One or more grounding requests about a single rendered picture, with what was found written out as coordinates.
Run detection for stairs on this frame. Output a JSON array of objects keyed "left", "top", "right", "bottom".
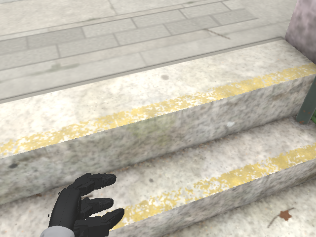
[{"left": 0, "top": 74, "right": 316, "bottom": 237}]

